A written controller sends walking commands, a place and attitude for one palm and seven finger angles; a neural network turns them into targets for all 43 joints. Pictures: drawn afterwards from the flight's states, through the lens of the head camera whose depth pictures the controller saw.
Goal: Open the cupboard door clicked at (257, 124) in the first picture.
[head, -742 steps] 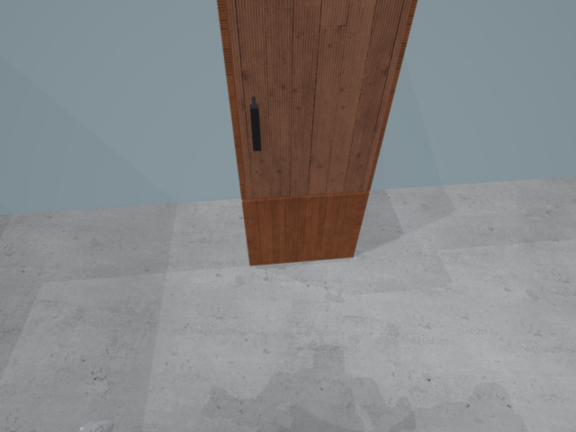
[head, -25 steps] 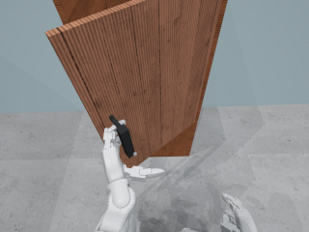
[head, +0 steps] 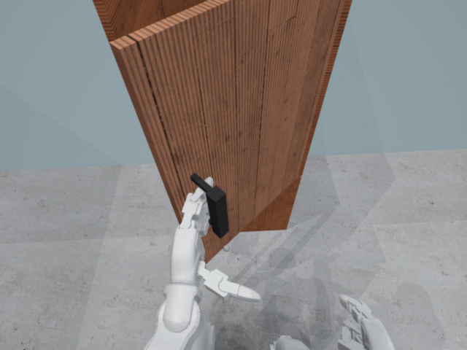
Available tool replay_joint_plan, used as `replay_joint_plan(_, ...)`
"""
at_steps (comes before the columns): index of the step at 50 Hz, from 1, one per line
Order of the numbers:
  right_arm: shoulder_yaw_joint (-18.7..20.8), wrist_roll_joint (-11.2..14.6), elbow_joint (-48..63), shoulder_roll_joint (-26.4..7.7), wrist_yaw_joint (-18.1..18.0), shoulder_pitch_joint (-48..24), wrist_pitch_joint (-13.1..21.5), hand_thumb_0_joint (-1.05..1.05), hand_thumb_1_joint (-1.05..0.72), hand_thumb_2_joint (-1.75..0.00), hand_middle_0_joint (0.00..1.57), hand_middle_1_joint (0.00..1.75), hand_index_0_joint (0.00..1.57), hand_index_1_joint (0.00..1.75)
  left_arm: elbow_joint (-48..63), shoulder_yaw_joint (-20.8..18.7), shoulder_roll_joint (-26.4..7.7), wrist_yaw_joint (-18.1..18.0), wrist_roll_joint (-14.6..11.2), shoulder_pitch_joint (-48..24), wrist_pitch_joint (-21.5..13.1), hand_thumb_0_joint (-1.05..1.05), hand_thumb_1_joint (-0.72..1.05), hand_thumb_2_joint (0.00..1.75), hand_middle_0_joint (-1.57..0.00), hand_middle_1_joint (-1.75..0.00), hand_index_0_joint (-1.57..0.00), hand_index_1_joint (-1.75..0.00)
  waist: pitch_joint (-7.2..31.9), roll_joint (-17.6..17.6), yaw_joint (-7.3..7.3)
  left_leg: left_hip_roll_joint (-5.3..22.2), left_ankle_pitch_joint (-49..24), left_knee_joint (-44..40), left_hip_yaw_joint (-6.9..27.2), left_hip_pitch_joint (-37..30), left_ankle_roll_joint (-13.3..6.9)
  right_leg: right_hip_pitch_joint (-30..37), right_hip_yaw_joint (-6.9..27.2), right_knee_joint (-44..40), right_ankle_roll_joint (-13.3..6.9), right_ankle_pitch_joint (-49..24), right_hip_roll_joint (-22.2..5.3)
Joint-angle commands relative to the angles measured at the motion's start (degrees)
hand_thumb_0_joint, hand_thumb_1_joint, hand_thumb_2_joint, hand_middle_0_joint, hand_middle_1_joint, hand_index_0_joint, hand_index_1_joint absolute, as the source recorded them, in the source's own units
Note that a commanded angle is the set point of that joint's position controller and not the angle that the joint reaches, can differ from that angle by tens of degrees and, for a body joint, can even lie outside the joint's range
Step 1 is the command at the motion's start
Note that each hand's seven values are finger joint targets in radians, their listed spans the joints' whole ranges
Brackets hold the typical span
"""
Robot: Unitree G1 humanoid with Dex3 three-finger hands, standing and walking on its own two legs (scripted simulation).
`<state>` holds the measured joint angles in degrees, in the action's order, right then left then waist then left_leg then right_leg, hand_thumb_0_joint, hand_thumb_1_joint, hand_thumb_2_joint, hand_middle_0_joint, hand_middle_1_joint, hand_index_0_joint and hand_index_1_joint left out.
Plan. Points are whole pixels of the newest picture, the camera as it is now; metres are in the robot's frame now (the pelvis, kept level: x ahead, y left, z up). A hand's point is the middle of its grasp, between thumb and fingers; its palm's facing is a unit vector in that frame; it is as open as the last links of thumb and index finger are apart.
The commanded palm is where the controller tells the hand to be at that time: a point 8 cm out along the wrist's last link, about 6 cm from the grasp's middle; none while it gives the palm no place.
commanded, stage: slide the hand sideways off the handle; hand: left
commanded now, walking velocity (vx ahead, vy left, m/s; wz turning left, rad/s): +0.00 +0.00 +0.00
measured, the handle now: (209, 206) +0.35 +0.06 +0.05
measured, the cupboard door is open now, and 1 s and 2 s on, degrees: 43 43 43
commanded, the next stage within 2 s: draw the hand back to the body in 0.86 s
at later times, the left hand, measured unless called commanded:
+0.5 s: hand (197, 277) +0.23 +0.07 +0.05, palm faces +0.02 -1.00 +0.01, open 16.3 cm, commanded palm +0.20 +0.13 +0.05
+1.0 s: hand (176, 295) +0.20 +0.09 +0.05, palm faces +0.02 -1.00 +0.00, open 16.3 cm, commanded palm +0.18 +0.16 +0.06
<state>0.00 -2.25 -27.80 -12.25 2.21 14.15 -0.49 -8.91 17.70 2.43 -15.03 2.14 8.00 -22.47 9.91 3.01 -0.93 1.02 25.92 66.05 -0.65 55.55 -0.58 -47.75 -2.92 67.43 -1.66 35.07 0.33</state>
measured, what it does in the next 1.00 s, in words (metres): stands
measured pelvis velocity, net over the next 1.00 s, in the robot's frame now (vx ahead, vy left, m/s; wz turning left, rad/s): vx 0.00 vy -0.01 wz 0.01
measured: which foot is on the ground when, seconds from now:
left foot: down 0.00-1.00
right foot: down 0.00-1.00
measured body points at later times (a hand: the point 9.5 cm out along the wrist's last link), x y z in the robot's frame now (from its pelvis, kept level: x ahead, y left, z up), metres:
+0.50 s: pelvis +0.00 +0.00 +0.00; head +0.05 -0.01 +0.44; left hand +0.22 +0.12 +0.06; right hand +0.19 -0.21 -0.08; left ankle +0.06 +0.11 -0.64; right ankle -0.02 -0.10 -0.64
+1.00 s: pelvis +0.00 -0.01 -0.02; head +0.06 -0.03 +0.43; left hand +0.20 +0.15 +0.05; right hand +0.19 -0.24 -0.10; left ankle +0.06 +0.11 -0.64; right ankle -0.02 -0.10 -0.64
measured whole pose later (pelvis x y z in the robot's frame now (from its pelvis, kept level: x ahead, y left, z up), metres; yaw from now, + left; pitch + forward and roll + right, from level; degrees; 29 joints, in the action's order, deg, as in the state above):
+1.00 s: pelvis +0.00 -0.01 -0.02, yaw +0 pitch +17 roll -1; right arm -0.1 -1.2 -23.7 -12.6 -1.0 14.1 1.9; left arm 10.4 8.6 -5.8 -1.1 -5.4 31.3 -25.4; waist 10.9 3.4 0.4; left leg 1.7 28.2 70.9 1.4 59.3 0.6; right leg -50.6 -4.7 71.6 -2.9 37.6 1.3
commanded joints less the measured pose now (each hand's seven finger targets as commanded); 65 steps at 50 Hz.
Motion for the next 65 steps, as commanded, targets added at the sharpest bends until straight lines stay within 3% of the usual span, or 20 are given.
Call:
replay_joint_plan(1, 1.7, 0.3, 10.5, -5.0, -0.1, -4.2, 2.0, 0.00, -0.90, -0.90, 0.20, 0.30, 0.20, 0.30, 13.9, 0.0, 1.9, -2.5, 3.3, -5.1, -3.4, 0.00, -0.50, 0.30, -0.15, -0.30, -0.15, -0.30, 13.4, -6.0, -0.04, -0.8, -7.9, -7.8, 2.7, -17.1, -0.8, 0.0, 0.4, -11.7, -0.4, -15.4, 0.5)
replay_joint_plan(3, 1.7, 0.5, 11.3, -5.1, -0.2, -4.2, 1.8, 0.00, -0.90, -0.90, 0.20, 0.30, 0.20, 0.30, 15.5, 0.1, 1.5, -2.2, 3.6, -2.9, -3.2, 0.00, -0.50, 0.30, -0.15, -0.30, -0.15, -0.30, 13.9, -6.1, 0.47, -0.6, -7.9, -8.4, 2.9, -17.5, -0.6, 0.6, 0.2, -11.6, -0.6, -14.8, 0.7)
replay_joint_plan(7, 1.1, 0.8, 11.9, -4.8, -0.6, -4.6, 1.5, 0.00, -0.90, -0.90, 0.20, 0.30, 0.20, 0.30, 17.0, 0.1, 1.1, -1.0, 2.2, 0.4, -2.7, 0.00, -0.50, 0.30, -0.15, -0.30, -0.15, -0.30, 10.6, -6.4, 0.40, -0.7, -5.6, -9.1, 2.7, -16.4, -0.6, 0.8, 0.3, -12.8, -0.5, -13.2, 0.8)
replay_joint_plan(13, 0.9, 0.9, 12.2, -5.0, -1.1, -4.7, 2.4, 0.00, -0.90, -0.90, 0.20, 0.30, 0.20, 0.30, 20.9, 0.3, -0.1, 1.2, 1.4, 2.3, -4.0, 0.00, -0.50, 0.30, -0.15, -0.30, -0.15, -0.30, 9.2, -5.0, -0.54, -0.6, -3.9, -8.8, 3.4, -16.1, -0.6, -1.2, 0.1, -12.1, -0.4, -11.3, 0.8)
replay_joint_plan(17, 0.8, 0.9, 12.9, -4.9, -1.1, -4.6, 2.9, 0.00, -0.90, -0.90, 0.20, 0.30, 0.20, 0.30, 22.6, 0.0, -0.6, 2.7, 0.5, 6.9, -4.4, 0.00, -0.50, 0.30, -0.15, -0.30, -0.15, -0.30, 10.1, -4.7, -0.14, -0.8, -4.2, -8.5, 3.5, -15.8, -0.6, -0.9, 0.0, -11.8, -0.4, -11.7, 0.9)
replay_joint_plan(21, 0.9, 0.8, 13.1, -5.1, -1.6, -4.4, 3.1, 0.00, -0.90, -0.90, 0.20, 0.30, 0.20, 0.30, 24.2, -2.1, -3.1, 4.2, -0.3, 7.8, -4.4, 0.00, -0.50, 0.30, -0.15, -0.30, -0.15, -0.30, 9.8, -5.1, -0.40, -0.9, -4.1, -7.5, 3.3, -14.7, -0.8, -1.0, 0.4, -11.7, -0.2, -12.1, 0.9)
replay_joint_plan(23, 1.1, 1.0, 13.2, -5.1, -1.8, -4.1, 3.2, 0.00, -0.90, -0.90, 0.20, 0.30, 0.20, 0.30, 25.3, -4.2, -4.6, 4.9, -1.0, 10.5, -4.6, 0.00, -0.50, 0.30, -0.15, -0.30, -0.15, -0.30, 10.8, -4.1, 0.51, -0.8, -5.4, -7.4, 3.3, -14.9, -0.7, -0.1, 0.5, -11.3, -0.4, -13.1, 1.1)
replay_joint_plan(25, 0.9, 1.0, 13.4, -5.0, -1.9, -4.3, 3.3, 0.00, -0.90, -0.90, 0.20, 0.30, 0.20, 0.30, 26.1, -4.8, -5.1, 5.9, -2.2, 11.6, -4.7, 0.00, -0.50, 0.30, -0.15, -0.30, -0.15, -0.30, 10.3, -4.8, 0.03, -1.0, -5.3, -6.7, 2.8, -14.0, -0.8, 0.3, 0.9, -11.7, -0.1, -14.2, 1.0)
replay_joint_plan(28, 1.1, 1.0, 13.3, -5.2, -2.2, -3.9, 3.6, 0.00, -0.90, -0.90, 0.20, 0.30, 0.20, 0.30, 26.7, -7.3, -7.1, 7.6, -3.4, 14.5, -5.2, 0.00, -0.50, 0.30, -0.15, -0.30, -0.15, -0.30, 10.4, -4.4, 0.53, -1.1, -6.3, -5.8, 2.6, -12.7, -0.9, 1.2, 1.5, -11.5, 0.0, -15.6, 1.1)
replay_joint_plan(35, 1.4, 1.2, 13.5, -5.5, -2.9, -3.5, 4.7, 0.00, -0.90, -0.90, 0.20, 0.30, 0.20, 0.30, 29.5, -8.8, -8.6, 12.1, -6.5, 18.0, -6.5, 0.00, -0.50, 0.30, -0.15, -0.30, -0.15, -0.30, 9.6, -3.8, -0.26, -1.1, -6.7, -4.1, 2.4, -10.9, -1.0, 0.6, 2.0, -11.0, 0.5, -17.4, 0.9)
replay_joint_plan(41, 2.0, 1.5, 13.4, -5.3, -3.3, -3.4, 5.3, 0.00, -0.90, -0.90, 0.20, 0.30, 0.20, 0.30, 31.4, -11.8, -10.2, 14.1, -8.3, 25.2, -7.0, 0.00, -0.50, 0.30, -0.15, -0.30, -0.15, -0.30, 12.2, -3.5, 1.13, -1.2, -9.6, -3.6, 2.4, -11.3, -1.0, 2.1, 1.8, -9.5, 0.7, -21.5, 1.0)
replay_joint_plan(44, 1.9, 1.4, 13.5, -5.5, -3.5, -3.5, 5.7, 0.00, -0.90, -0.90, 0.20, 0.30, 0.20, 0.30, 32.7, -9.8, -9.5, 14.4, -7.9, 22.4, -7.2, 0.00, -0.50, 0.30, -0.15, -0.30, -0.15, -0.30, 10.8, -2.9, 0.00, -1.2, -8.7, -2.9, 2.7, -10.5, -1.2, -0.2, 1.6, -9.1, 0.7, -19.6, 1.0)
replay_joint_plan(47, 1.9, 1.3, 13.5, -5.7, -3.8, -3.2, 5.9, 0.00, -0.90, -0.90, 0.20, 0.30, 0.20, 0.30, 31.0, -9.6, -9.4, 14.4, -7.6, 21.6, -7.1, 0.00, -0.50, 0.30, -0.15, -0.30, -0.15, -0.30, 9.2, -5.8, -0.79, -1.1, -6.0, -2.0, 2.8, -8.6, -1.3, -1.6, 2.3, -9.9, 1.1, -16.7, 0.8)
replay_joint_plan(50, 2.1, 1.5, 14.0, -5.6, -4.2, -2.8, 5.7, 0.00, -0.90, -0.90, 0.20, 0.30, 0.20, 0.30, 35.5, -14.3, -14.2, 13.7, -7.8, 20.7, -6.7, 0.00, -0.50, 0.30, -0.15, -0.30, -0.15, -0.30, 12.5, -2.7, 1.06, -1.0, -6.7, -3.1, 2.3, -10.8, -1.2, 0.9, 3.2, -10.8, 0.7, -15.9, 0.9)
replay_joint_plan(53, 1.9, 2.2, 14.9, -5.2, -4.6, -2.5, 5.0, 0.00, -0.90, -0.90, 0.20, 0.30, 0.20, 0.30, 38.6, -16.5, -15.3, 13.2, -9.0, 24.0, -4.1, 0.00, -0.50, 0.30, -0.15, -0.30, -0.15, -0.30, 14.2, -1.8, 2.21, -1.2, -9.5, -5.9, 2.0, -14.3, -1.3, 5.8, 2.5, -12.6, 0.7, -19.3, 1.3)
replay_joint_plan(59, 1.4, 3.2, 14.1, -5.4, -5.8, -2.5, 4.8, 0.00, -0.90, -0.90, 0.20, 0.30, 0.20, 0.30, 36.3, -17.4, -14.2, 16.6, -11.8, 26.1, 0.6, 0.00, -0.50, 0.30, -0.15, -0.30, -0.15, -0.30, 6.6, -6.1, 0.25, -1.1, -8.8, -8.9, 2.1, -15.9, -1.3, 8.6, 2.9, -18.0, 2.4, -22.6, 0.7)
replay_joint_plan(65, 1.3, 3.5, 13.6, -5.7, -6.2, -2.9, 5.8, 0.00, -0.90, -0.90, 0.20, 0.30, 0.20, 0.30, 38.1, -22.3, -17.7, 20.2, -14.6, 27.2, 0.6, 0.00, -0.50, 0.30, -0.15, -0.30, -0.15, -0.30, 4.6, -3.4, 1.10, -1.3, -9.1, -11.7, 2.2, -18.7, -1.1, 10.5, 2.6, -20.4, 2.1, -21.4, 0.7)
